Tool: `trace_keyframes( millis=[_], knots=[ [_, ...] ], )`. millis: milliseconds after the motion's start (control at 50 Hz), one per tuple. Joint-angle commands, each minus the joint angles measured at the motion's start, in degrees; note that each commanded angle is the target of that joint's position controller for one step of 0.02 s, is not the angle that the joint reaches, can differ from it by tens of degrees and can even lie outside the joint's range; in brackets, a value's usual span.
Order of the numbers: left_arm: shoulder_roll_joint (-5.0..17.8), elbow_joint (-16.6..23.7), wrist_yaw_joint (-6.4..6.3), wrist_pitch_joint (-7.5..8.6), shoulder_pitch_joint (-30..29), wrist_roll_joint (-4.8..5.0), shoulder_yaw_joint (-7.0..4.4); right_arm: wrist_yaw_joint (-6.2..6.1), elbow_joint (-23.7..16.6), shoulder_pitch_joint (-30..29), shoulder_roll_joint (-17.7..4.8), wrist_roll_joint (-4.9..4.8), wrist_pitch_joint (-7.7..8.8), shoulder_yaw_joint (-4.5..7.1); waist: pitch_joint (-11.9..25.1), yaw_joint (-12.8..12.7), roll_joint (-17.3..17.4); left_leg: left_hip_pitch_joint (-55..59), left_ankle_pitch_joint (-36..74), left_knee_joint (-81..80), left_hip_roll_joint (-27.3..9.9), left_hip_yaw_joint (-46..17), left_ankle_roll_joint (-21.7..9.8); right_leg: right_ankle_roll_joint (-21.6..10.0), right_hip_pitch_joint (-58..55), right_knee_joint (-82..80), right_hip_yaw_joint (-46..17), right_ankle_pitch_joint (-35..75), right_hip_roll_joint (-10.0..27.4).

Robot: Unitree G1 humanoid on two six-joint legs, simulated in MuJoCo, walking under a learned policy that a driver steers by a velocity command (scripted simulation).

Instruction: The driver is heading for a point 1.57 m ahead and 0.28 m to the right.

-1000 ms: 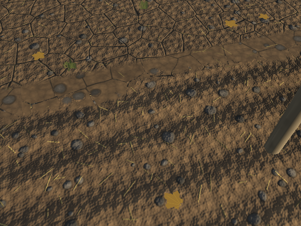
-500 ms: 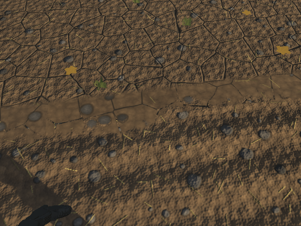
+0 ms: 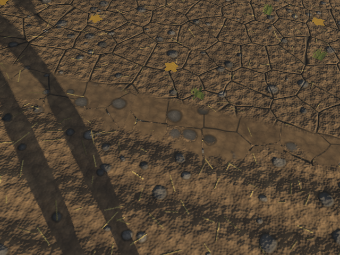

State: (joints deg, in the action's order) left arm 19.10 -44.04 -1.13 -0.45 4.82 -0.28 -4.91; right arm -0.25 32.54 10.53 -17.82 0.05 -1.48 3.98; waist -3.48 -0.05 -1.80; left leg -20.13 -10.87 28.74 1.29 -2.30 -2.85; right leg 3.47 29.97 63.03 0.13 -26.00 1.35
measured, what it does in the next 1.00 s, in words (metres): steps on the spot: right foot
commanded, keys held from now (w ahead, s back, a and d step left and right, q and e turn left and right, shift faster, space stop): no key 1.00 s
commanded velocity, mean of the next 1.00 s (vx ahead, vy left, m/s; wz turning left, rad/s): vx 0.01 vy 0.00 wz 0.13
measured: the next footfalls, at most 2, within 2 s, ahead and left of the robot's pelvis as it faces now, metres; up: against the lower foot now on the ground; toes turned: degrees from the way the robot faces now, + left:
right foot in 0.28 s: +0.06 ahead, -0.15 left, +0.00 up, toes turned +5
left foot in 1.58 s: +0.15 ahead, +0.12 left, +0.00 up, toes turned +7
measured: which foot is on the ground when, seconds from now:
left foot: down 0.00-1.00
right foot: up 0.00-0.26, down 0.28-1.00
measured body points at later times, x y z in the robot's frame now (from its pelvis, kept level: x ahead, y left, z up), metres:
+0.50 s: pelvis +0.02 -0.03 +0.00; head +0.03 -0.04 +0.45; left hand +0.13 +0.23 -0.11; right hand +0.18 -0.28 -0.11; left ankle +0.04 +0.09 -0.74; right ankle +0.02 -0.15 -0.74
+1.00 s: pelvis +0.03 -0.04 +0.00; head +0.04 -0.05 +0.45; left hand +0.11 +0.22 -0.13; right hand +0.17 -0.29 -0.12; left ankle +0.04 +0.09 -0.74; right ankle +0.02 -0.15 -0.74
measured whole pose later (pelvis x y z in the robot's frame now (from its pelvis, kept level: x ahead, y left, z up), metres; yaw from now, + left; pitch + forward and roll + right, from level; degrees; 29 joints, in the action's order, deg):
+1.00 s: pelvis +0.03 -0.04 +0.00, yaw +5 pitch -2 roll +0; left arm 13.8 -51.4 -0.2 1.4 10.6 -0.4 -0.5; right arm -2.3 44.8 12.4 -13.0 0.7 -1.2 2.8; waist -1.9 -0.3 0.3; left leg -13.8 -14.1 29.4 1.9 -6.7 1.1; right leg -1.0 10.1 29.4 0.4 -17.9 -0.9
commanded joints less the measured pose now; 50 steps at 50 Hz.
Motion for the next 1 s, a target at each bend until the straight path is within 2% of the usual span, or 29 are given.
trace_keyframes(
  millis=[20,100,180,200,240,260,280,300,320,340,380,420,500,580,760,1000],
  knots=[
    [4.71,2.60,-0.20,0.42,1.93,0.29,-1.17,-0.97,-4.42,-2.12,-8.69,0.26,0.76,2.34,11.68,-1.15,9.09,12.54,25.36,-7.80,-13.09,-13.72,-10.64,0.79,2.78,-0.82,-2.71,4.15,0.07],
    [2.67,2.72,0.13,0.13,0.49,0.42,-0.11,-1.34,-3.55,-1.55,-8.50,0.32,0.50,2.17,11.31,0.45,9.73,11.40,18.69,-7.61,-12.61,-14.05,-10.62,1.31,-2.23,-12.25,-2.70,5.34,0.24],
    [3.30,3.12,0.72,0.14,0.28,0.72,-0.05,-0.61,-2.54,-1.80,-8.17,0.66,0.17,1.73,9.14,1.64,10.72,7.95,10.64,-7.86,-12.74,-16.85,-10.83,0.40,-7.73,-19.94,-2.08,4.48,0.01],
    [3.23,3.19,0.89,0.26,0.50,0.73,-0.01,-0.41,-2.20,-1.97,-7.77,0.58,0.16,1.49,8.64,1.58,10.67,7.73,9.44,-7.53,-12.63,-17.61,-10.59,0.00,-8.90,-22.45,-1.96,4.63,-0.08],
    [2.12,2.51,1.39,0.73,2.78,0.52,0.27,-0.22,-1.59,-3.49,-6.30,0.11,0.15,0.74,8.11,-0.43,9.79,6.01,7.51,-5.83,-10.97,-17.35,-8.69,-1.34,-14.72,-33.16,-0.80,10.98,-0.61],
    [1.78,2.21,1.63,1.02,3.91,-0.11,0.53,-0.18,-0.85,-2.61,-5.09,0.01,0.31,0.25,8.04,-1.17,8.59,4.32,5.50,-5.25,-9.39,-16.62,-6.37,-2.43,-19.28,-40.06,-1.19,18.06,-0.13],
    [4.02,2.44,1.55,1.25,4.99,-1.16,0.32,-0.20,-0.21,-0.68,-3.67,0.63,0.72,-0.22,8.90,-0.28,4.91,1.78,0.58,-2.28,-6.59,-14.42,-3.04,-4.33,-23.80,-41.28,-5.99,24.48,4.89],
    [8.13,2.58,1.29,1.21,3.04,-1.40,-0.40,0.11,-0.16,2.80,-2.82,1.36,1.24,-0.31,8.33,4.00,-4.70,-0.24,-6.65,1.38,-0.46,-7.57,0.13,-8.44,-22.65,-40.74,-11.60,28.37,10.75],
    [4.72,2.51,1.35,1.29,0.66,-1.30,0.47,-0.10,-0.09,1.12,-3.18,1.78,1.34,-0.29,7.43,3.62,-8.60,4.41,-7.86,0.70,-0.19,-4.67,2.33,-11.71,-15.44,-43.32,-14.20,19.96,12.21],
    [2.32,3.33,1.44,1.55,-1.41,-1.32,1.27,-0.28,0.25,-0.77,-4.43,1.76,1.23,0.08,5.86,2.96,-7.43,6.55,-4.91,0.07,-0.73,-4.82,2.73,-10.25,-13.64,-44.02,-12.37,13.80,9.72],
    [2.96,2.98,1.43,2.21,-0.19,-1.08,1.35,-0.61,0.52,-2.65,-4.18,1.58,0.46,0.23,4.69,1.38,-6.43,7.60,-1.02,-0.10,-0.88,-5.28,2.20,-6.99,-12.85,-43.52,-9.23,9.50,6.56],
    [3.06,2.35,1.14,2.65,1.46,-0.79,1.53,-0.49,1.08,-1.91,-3.53,1.34,0.29,0.15,3.69,1.09,-4.45,7.33,0.41,-1.23,-1.40,-6.19,1.51,-5.96,-13.18,-42.42,-7.44,9.03,5.26],
    [2.34,1.96,0.55,2.32,3.45,-0.52,1.95,-0.48,2.59,-1.00,-2.59,1.12,0.97,0.14,3.74,-0.13,-0.01,6.03,2.60,-2.03,-1.74,-6.86,1.51,-5.90,-15.30,-40.10,-5.80,10.37,3.82],
    [1.69,1.65,0.52,2.09,3.75,-0.46,2.31,-0.74,3.77,-0.02,-2.17,1.00,1.33,0.23,4.40,-0.43,2.37,6.52,4.70,-2.13,-2.06,-7.30,1.83,-5.87,-16.19,-38.91,-4.89,11.92,2.92],
    [0.84,-0.56,0.98,2.25,4.05,-0.27,2.85,-1.60,5.86,1.68,-2.15,0.82,1.26,0.36,4.67,-0.16,2.53,9.02,8.28,-1.69,-2.54,-7.60,1.94,-5.50,-16.01,-38.67,-3.82,14.39,1.81],
    [1.04,-5.38,0.76,2.52,5.46,-0.07,3.14,-2.39,9.93,1.95,-1.56,0.61,0.84,0.44,3.51,-0.18,1.86,11.08,9.85,-2.27,-2.31,-6.93,2.56,-5.50,-15.77,-40.46,-3.80,14.65,1.47]
  ],
)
